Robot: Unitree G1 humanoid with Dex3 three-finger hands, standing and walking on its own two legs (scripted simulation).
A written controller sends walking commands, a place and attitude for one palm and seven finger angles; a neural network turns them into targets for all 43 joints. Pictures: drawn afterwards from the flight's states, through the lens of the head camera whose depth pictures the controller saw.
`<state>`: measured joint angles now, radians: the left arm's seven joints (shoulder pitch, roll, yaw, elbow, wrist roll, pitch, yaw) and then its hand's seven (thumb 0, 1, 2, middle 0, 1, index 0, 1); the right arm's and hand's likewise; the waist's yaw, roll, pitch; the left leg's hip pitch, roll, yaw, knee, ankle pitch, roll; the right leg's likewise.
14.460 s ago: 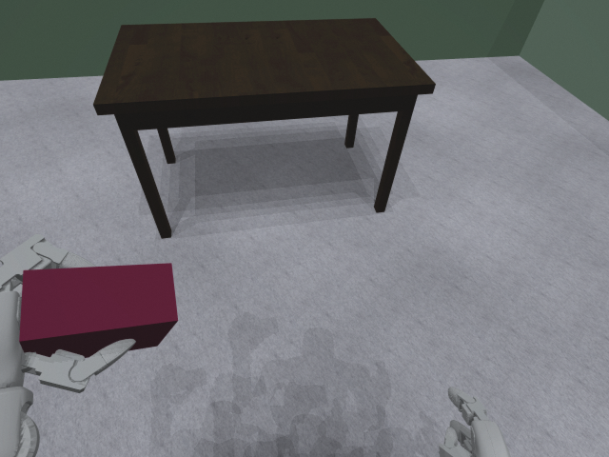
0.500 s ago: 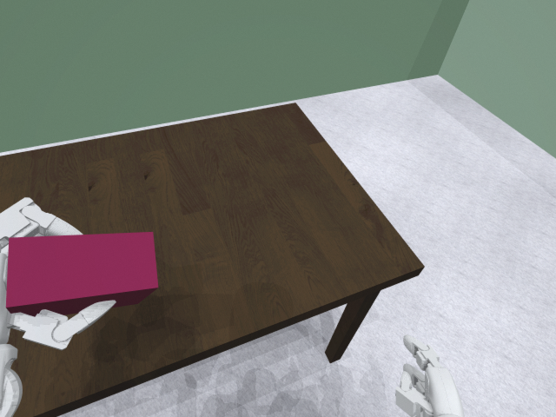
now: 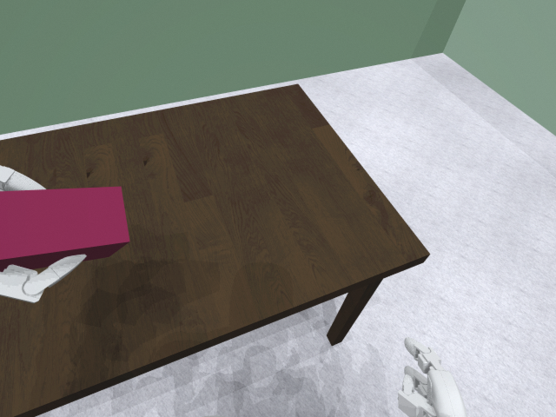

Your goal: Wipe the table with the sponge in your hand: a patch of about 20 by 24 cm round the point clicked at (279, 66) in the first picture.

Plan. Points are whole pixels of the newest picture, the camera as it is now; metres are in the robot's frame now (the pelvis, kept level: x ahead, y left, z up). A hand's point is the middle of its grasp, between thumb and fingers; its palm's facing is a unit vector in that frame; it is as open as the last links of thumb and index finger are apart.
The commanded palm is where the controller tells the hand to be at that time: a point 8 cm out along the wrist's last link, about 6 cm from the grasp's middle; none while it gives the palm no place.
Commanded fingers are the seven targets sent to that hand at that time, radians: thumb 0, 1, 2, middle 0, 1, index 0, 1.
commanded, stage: come to a stop and stand still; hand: left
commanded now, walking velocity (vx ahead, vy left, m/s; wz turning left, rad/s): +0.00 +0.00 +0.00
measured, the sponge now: (74, 229) +0.26 +0.26 +0.17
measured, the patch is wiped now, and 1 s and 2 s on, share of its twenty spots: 0.00 0.00 0.00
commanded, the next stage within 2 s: none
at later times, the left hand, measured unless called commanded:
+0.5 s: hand out of the picture +0.14 +0.27 +0.17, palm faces +0.44 -0.84 -0.33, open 9.7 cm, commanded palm +0.08 +0.30 +0.18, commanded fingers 0.00 0.10 1.30 -1.20 -1.60 -1.20 -1.60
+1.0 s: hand out of the picture +0.08 +0.29 +0.17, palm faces +0.52 -0.77 -0.38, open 9.7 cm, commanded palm +0.01 +0.31 +0.18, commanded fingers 0.00 0.10 1.30 -1.20 -1.60 -1.20 -1.60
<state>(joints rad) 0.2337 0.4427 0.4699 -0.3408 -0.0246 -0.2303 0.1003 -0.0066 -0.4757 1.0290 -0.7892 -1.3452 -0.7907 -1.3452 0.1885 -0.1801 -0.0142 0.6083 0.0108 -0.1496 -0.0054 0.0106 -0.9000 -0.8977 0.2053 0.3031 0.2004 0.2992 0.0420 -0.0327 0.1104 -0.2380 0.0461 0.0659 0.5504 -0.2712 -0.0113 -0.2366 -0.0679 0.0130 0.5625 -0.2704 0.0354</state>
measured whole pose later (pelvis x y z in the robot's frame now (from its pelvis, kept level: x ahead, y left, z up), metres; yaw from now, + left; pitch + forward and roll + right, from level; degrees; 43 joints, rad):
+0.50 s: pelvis -0.07 +0.01 +0.01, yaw +3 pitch -3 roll -2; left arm 0.36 0.34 0.33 -0.39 -0.01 -0.27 0.10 -0.01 -0.48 1.03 -0.79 -1.35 -0.79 -1.35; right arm 0.21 -0.21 0.01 0.60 0.00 -0.18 -0.04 0.01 -0.90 -0.90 0.21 0.30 0.20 0.30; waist 0.03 -0.03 0.08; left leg -0.29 0.02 0.01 0.46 -0.16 0.02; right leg -0.22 -0.04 0.03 0.38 -0.16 0.04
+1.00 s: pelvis -0.11 +0.01 +0.00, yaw +7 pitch -6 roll -2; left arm 0.33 0.35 0.39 -0.46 0.00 -0.24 0.08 -0.01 -0.47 1.03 -0.79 -1.35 -0.79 -1.35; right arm 0.17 -0.18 0.00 0.62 0.01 -0.19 -0.01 0.01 -0.90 -0.90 0.21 0.30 0.20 0.30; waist 0.05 -0.02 0.17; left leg -0.36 0.02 0.02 0.55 -0.25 0.02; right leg -0.27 -0.01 0.08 0.50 -0.28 0.02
